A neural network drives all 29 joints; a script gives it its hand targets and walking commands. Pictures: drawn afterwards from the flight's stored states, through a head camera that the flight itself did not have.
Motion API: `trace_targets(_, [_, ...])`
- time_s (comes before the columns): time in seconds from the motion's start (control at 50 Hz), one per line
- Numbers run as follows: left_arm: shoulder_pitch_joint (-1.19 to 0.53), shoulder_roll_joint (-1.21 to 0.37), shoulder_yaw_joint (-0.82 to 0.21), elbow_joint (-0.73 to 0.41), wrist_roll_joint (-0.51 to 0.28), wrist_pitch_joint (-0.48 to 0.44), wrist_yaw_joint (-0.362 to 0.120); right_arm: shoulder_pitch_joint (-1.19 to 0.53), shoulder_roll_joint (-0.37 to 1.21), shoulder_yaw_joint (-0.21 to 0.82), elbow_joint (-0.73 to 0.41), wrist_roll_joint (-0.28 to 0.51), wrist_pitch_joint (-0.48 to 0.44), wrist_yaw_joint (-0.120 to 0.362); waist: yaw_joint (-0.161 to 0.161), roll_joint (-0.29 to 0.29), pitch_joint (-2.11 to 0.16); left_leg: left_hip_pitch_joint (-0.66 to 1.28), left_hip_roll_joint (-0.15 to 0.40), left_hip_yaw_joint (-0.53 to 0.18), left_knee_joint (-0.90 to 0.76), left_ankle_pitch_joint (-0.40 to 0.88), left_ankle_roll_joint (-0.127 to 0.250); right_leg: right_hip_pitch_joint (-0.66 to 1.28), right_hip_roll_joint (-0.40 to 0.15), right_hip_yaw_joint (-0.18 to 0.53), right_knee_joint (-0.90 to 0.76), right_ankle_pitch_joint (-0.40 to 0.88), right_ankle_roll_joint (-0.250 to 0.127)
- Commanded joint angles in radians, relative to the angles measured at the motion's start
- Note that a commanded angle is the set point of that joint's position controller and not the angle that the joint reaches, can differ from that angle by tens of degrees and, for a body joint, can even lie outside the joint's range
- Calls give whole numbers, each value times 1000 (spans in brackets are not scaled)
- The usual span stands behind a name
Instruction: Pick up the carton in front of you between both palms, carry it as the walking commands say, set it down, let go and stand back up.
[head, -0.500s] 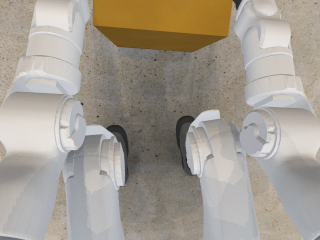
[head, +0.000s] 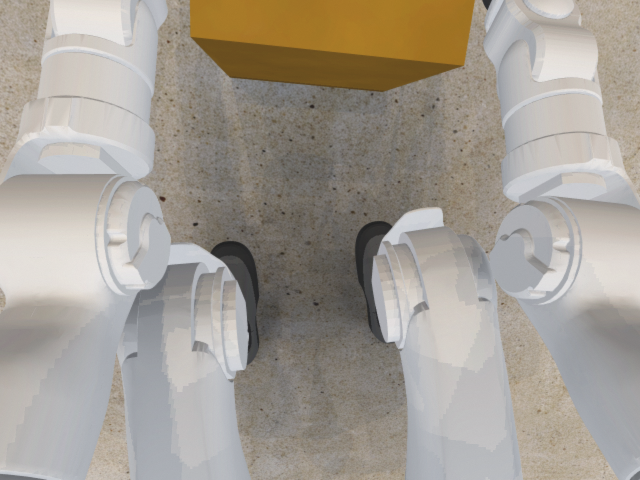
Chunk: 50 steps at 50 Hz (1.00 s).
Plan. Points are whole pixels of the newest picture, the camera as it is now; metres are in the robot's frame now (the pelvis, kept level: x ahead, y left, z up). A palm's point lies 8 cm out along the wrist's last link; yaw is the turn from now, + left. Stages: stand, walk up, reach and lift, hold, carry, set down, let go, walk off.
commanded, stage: set down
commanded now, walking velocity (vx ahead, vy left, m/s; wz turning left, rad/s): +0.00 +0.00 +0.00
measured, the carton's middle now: out of the picture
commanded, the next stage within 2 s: let go in 1.60 s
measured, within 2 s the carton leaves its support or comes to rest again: neither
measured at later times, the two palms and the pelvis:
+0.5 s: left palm out of the picture +0.58 +0.15 -0.19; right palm out of the picture +0.52 -0.22 -0.19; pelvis +0.00 +0.00 +0.00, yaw +0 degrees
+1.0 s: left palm out of the picture +0.60 +0.14 -0.04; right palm out of the picture +0.53 -0.23 -0.04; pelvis +0.01 -0.01 +0.08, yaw +0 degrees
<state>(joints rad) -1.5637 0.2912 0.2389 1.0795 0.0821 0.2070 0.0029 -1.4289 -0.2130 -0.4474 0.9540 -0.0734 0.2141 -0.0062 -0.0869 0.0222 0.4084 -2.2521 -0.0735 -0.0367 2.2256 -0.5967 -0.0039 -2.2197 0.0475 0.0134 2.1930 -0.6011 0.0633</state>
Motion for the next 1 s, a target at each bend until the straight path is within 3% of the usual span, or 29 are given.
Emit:
trace_targets(0.0, [-348,-737,-185,-49,-55,-10,-194,-461,767,278,-80,75,-2,210,-14,17,-846,438,-54,28,-191,200,37,350,73,-87,-165,222,-41])
trace_targets(0.02, [-302,-759,-179,17,2,9,-190,-458,743,241,-46,68,-3,210,40,137,-796,399,-55,47,-216,183,21,323,68,-58,-166,209,-52])
trace_targets(0.04, [-309,-714,-192,-9,-20,-5,-190,-437,750,240,-38,47,-9,211,-43,14,-784,394,-49,8,-191,211,28,325,58,-89,-144,252,-36])
trace_targets(0.08, [-286,-686,-164,36,9,9,-198,-397,697,183,0,14,-3,205,15,91,-752,417,-57,25,-199,170,33,307,67,-51,-162,188,-53])
trace_targets(0.1, [-303,-699,-182,42,-12,24,-194,-407,649,188,-11,18,3,209,-55,103,-731,445,-30,9,-179,165,15,284,46,-77,-130,176,-35])
trace_targets(0.12, [-202,-671,-142,75,23,24,-180,-401,633,172,38,12,8,204,26,101,-726,453,-52,10,-235,122,24,258,54,-98,-134,135,-36])
trace_targets(0.2, [-295,-587,-100,17,14,0,-186,-355,574,158,-19,-11,-20,175,-54,53,-801,373,-37,30,-164,152,11,379,57,-67,-157,193,-43])
trace_targets(0.22, [-334,-429,-164,28,25,-4,-159,-323,514,106,47,-9,-16,159,-5,84,-734,461,-30,24,-199,122,16,357,41,-65,-154,176,-24])
trace_targets(0.26, [-216,-269,-63,28,36,-21,-101,-253,231,6,78,-91,-49,95,-65,61,-745,447,-32,45,-205,141,-10,386,37,-81,-181,180,-25])
trace_targets(0.28, [-217,12,-3,22,61,-49,-42,-201,28,-38,78,-55,-76,39,-20,71,-805,517,-2,36,-180,186,-10,360,35,-79,-139,219,-8])
trace_targets(0.32, [-348,178,-155,-92,-90,-92,40,-208,-144,-50,80,24,-129,-47,-96,119,-1012,704,16,-2,-175,288,-38,399,0,-109,-120,310,6])
trace_targets(0.34, [-346,243,-115,-7,-90,-100,74,-282,-245,-21,70,58,-147,-79,-43,176,-1001,696,4,30,-154,294,-54,366,-3,-90,-127,288,-2])
trace_targets(0.36, [-388,279,-126,-23,-163,-110,80,-328,-253,27,88,75,-160,-90,-65,49,-1007,630,16,-25,-145,337,-34,435,-27,-98,-96,359,1])
trace_targets(0.38, [-382,197,-205,-12,-197,-107,70,-286,-260,52,119,82,-179,-92,-137,92,-1019,684,9,-9,-141,363,-51,444,-9,-101,-116,383,-11])
trace_targets(0.46, [-362,302,-241,26,-252,-142,64,-317,-236,156,68,219,-183,-103,-58,62,-1150,648,32,-18,-123,441,-17,492,-31,-65,-99,466,-7])
trace_targets(0.54, [-348,254,-320,6,-339,-117,45,-246,-239,181,58,256,-171,-98,-155,85,-1256,688,36,1,-126,396,-20,536,-30,-87,-127,467,-15])
trace_targets(0.56, [-388,273,-307,32,-312,-116,52,-275,-242,193,77,288,-162,-108,-48,187,-1270,789,43,5,-128,446,-30,458,-37,-69,-138,439,-18])
trace_targets(0.58, [-307,260,-257,74,-311,-115,43,-235,-181,215,89,264,-157,-100,-84,86,-1152,600,19,14,-152,360,-16,485,-29,-76,-142,423,-15])
trace_targets(0.66, [-301,313,-234,-15,-302,-89,52,-231,-195,207,-67,248,-137,-129,-97,14,-1387,589,27,54,-163,327,-23,767,-30,-77,-180,498,-16])
trace_targets(0.68, [-245,314,-256,-25,-284,-89,42,-174,-195,204,-2,262,-123,-128,-38,97,-1418,622,16,80,-168,312,-33,789,-18,-53,-195,495,-15])
trace_targets(0.7, [-265,325,-214,-78,-266,-83,46,-161,-199,150,-123,214,-115,-141,-99,72,-1427,630,19,49,-193,348,-14,740,-7,-57,-233,507,-23])
trace_targets(0.76, [-333,353,-157,-173,-245,-62,59,-281,-189,246,-246,277,-87,-145,-12,62,-1667,710,7,92,-229,369,-19,958,6,-56,-242,566,-32])
trace_targets(0.78, [-307,288,-224,-173,-260,-57,59,-158,-162,170,-193,239,-87,-149,-124,78,-1664,751,-5,82,-258,343,-14,873,28,-103,-260,532,-26])
trace_targets(0.8, [-193,319,-138,-31,-201,-62,56,-110,-182,125,-89,195,-81,-152,-38,69,-1360,622,-10,84,-282,284,0,694,8,-70,-307,433,-17])
trace_targets(0.82, [-236,311,-111,-156,-184,-69,52,-149,-167,194,-226,214,-85,-152,-25,51,-1429,580,-2,96,-293,290,-5,755,21,-68,-314,462,-22])
trace_targets(0.86, [-245,323,-124,-64,-157,-52,51,-99,-108,183,-128,210,-69,-140,-65,41,-1347,566,-1,71,-365,215,0,699,25,-87,-346,397,-16])
trace_targets(0.88, [-180,198,-160,-105,-200,-41,37,-145,-178,137,-212,205,-74,-136,-31,158,-1412,632,-4,90,-390,198,-15,716,7,-105,-352,377,-18])
trace_targets(0.94, [-225,261,-85,-65,-154,-51,41,-126,-122,173,-153,203,-66,-136,-49,34,-1384,623,-17,106,-432,206,1,717,34,-106,-435,340,-8])
trace_targets(0.98, [-172,208,-110,-23,-135,-31,40,-119,-71,157,-126,188,-48,-129,-33,93,-1372,625,-10,81,-491,234,-1,705,30,-75,-466,409,-20])
